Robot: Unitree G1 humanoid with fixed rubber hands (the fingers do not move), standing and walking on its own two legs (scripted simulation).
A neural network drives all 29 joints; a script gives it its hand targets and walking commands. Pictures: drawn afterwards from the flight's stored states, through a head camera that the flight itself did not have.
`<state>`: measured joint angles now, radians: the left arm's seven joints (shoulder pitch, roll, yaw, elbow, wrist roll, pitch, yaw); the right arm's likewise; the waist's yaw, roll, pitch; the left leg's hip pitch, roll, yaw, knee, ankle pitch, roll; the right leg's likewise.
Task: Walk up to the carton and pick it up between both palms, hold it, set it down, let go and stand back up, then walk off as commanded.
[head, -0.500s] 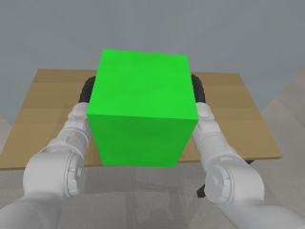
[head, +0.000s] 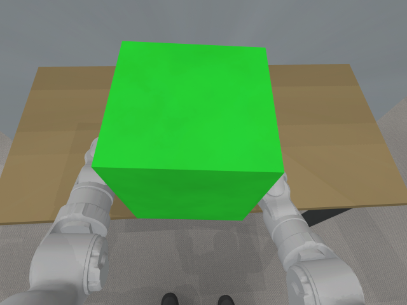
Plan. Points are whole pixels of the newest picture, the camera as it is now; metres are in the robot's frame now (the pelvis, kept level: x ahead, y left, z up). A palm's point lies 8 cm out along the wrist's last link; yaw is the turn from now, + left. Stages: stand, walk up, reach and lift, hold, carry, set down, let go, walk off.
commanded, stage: set down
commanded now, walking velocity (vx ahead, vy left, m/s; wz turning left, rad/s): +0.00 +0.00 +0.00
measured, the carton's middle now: (192, 145) +0.39 -0.01 +0.07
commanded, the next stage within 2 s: none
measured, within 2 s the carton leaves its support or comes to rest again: neither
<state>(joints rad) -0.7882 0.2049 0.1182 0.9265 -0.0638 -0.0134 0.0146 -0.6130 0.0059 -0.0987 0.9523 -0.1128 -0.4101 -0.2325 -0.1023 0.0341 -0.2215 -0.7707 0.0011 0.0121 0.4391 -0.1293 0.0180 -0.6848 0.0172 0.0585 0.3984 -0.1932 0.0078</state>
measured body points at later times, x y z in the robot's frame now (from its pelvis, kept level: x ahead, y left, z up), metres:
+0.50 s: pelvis +0.00 +0.02 +0.00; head +0.08 +0.02 +0.44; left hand +0.45 +0.17 +0.06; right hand +0.39 -0.17 +0.05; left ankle +0.03 +0.12 -0.73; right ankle +0.03 -0.13 -0.73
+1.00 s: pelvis -0.02 +0.03 +0.01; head +0.00 +0.03 +0.46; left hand +0.33 +0.22 +0.07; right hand +0.29 -0.18 +0.07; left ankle +0.03 +0.12 -0.73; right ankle +0.03 -0.13 -0.73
